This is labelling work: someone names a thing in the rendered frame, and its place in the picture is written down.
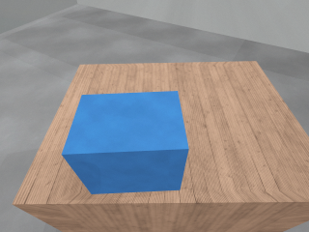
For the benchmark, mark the carton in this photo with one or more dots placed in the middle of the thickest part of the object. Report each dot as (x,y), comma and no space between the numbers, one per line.
(128,142)

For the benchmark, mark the pedestal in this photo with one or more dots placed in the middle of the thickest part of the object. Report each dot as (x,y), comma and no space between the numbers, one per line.
(247,167)

